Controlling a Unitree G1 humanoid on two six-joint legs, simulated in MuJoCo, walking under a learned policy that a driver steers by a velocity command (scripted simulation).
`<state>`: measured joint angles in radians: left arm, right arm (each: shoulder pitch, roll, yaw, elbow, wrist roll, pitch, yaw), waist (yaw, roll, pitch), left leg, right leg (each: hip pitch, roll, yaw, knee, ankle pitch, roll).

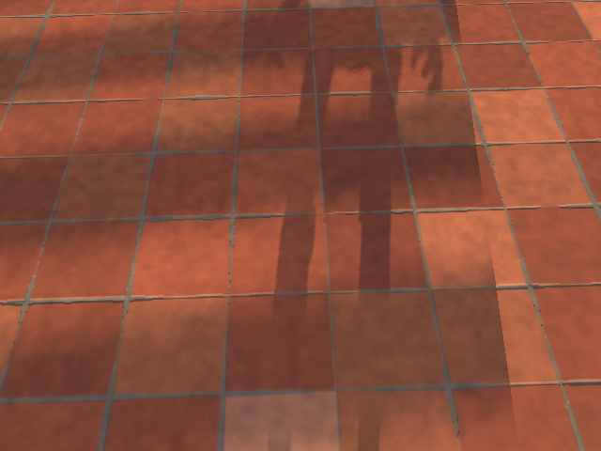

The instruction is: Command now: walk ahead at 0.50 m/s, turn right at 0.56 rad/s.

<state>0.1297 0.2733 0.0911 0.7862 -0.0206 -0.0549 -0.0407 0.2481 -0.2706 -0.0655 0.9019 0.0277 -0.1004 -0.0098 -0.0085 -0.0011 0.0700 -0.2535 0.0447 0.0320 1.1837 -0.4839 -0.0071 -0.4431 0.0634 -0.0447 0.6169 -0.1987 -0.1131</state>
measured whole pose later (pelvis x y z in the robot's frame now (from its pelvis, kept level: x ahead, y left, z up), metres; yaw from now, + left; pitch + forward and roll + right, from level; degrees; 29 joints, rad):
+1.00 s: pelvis +0.57 -0.06 +0.00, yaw -9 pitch +3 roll +1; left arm 0.05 0.25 0.04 0.71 0.00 -0.09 -0.03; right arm 0.38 -0.29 -0.05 0.91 0.02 -0.07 0.00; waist -0.06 0.02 0.02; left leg -0.20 0.00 -0.04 0.91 -0.48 0.02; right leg -0.46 0.00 -0.04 0.56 -0.14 -0.06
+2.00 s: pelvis +1.14 -0.04 +0.00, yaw +20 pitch +3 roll -1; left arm 0.08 0.27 0.05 0.72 0.01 -0.13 -0.03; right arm 0.36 -0.30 -0.08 0.75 0.02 -0.04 -0.01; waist -0.05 0.02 0.00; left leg -0.18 -0.08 -0.19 0.84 -0.50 0.04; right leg -0.46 0.04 0.00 0.55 -0.14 -0.02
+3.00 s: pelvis +1.64 +0.17 +0.00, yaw +22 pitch +3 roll +1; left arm 0.03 0.26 0.03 0.73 0.00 -0.09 -0.04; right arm 0.41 -0.30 -0.06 0.87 0.01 -0.04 -0.01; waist -0.07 -0.01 0.01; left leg 0.00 0.00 0.02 0.47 -0.46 0.00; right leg -0.49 -0.02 -0.02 0.52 -0.06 -0.06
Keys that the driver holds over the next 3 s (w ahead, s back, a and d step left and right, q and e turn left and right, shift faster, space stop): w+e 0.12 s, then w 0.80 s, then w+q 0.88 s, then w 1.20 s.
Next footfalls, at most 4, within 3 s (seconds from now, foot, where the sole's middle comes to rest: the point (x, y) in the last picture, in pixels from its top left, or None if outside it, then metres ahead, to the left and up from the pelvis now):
0.42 left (266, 450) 0.44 0.11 -0.76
0.94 right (393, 341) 0.68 -0.18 -0.76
1.48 left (296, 236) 0.99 0.05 -0.76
1.94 right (342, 151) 1.31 -0.09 -0.76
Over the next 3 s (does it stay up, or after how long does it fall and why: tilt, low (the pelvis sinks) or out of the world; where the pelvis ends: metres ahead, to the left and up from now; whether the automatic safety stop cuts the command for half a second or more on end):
stays up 1.64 0.17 0.00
